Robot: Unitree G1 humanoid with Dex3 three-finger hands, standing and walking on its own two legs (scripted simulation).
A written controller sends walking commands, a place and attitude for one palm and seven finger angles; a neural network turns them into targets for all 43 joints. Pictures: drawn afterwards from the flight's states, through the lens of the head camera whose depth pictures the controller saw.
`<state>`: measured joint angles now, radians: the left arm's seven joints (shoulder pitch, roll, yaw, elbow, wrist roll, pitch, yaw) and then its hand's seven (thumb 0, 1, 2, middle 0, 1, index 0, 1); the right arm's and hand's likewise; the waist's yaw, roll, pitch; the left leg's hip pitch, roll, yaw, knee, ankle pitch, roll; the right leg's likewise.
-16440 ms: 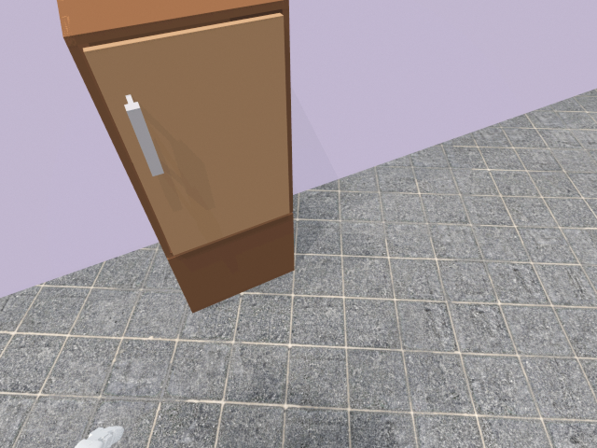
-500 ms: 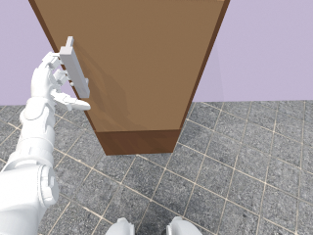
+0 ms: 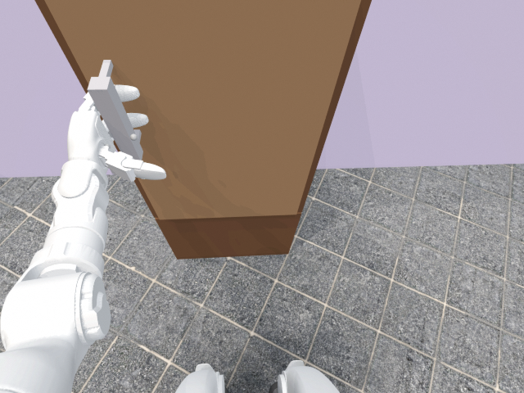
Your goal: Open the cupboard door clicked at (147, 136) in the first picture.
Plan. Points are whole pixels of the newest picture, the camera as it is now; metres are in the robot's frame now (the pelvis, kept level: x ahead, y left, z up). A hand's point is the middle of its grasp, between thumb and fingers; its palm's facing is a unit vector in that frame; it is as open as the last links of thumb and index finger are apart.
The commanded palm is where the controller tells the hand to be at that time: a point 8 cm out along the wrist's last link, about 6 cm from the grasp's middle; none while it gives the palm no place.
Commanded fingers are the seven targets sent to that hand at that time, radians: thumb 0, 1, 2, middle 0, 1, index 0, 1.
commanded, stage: slide the fingers in behind the handle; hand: left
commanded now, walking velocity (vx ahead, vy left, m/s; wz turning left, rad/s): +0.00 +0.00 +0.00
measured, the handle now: (121, 115) +0.53 +0.20 +0.08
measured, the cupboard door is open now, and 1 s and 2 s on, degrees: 0 1 32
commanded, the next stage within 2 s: close the thumb around the handle in 0.44 s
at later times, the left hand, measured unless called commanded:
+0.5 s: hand (134, 144) +0.47 +0.17 +0.08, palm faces +0.03 -1.00 -0.02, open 14.1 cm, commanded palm +0.45 +0.21 +0.08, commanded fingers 0.00 -0.50 0.30 -0.30 -1.20 -0.30 -1.20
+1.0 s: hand (133, 138) +0.48 +0.17 +0.08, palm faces +0.03 -1.00 -0.03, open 8.4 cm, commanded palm +0.45 +0.21 +0.08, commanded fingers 0.00 0.84 0.88 -0.40 -1.34 -0.40 -1.34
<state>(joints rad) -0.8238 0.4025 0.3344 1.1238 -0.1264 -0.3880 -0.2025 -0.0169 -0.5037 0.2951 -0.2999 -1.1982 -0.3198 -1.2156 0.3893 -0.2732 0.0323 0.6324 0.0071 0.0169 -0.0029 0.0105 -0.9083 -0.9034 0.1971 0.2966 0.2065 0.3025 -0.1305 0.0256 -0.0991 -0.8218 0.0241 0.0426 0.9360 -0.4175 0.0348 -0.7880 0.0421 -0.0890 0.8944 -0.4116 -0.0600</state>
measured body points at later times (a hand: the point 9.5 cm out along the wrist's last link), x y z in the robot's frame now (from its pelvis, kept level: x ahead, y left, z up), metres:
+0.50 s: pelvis +0.00 +0.00 +0.00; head +0.09 +0.00 +0.45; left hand +0.46 +0.22 +0.09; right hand +0.05 -0.26 -0.12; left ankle +0.01 +0.10 -0.68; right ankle +0.01 -0.08 -0.68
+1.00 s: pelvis +0.00 +0.00 +0.00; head +0.09 +0.01 +0.44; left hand +0.47 +0.22 +0.09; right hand +0.03 -0.26 -0.12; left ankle +0.01 +0.10 -0.68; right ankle +0.01 -0.08 -0.68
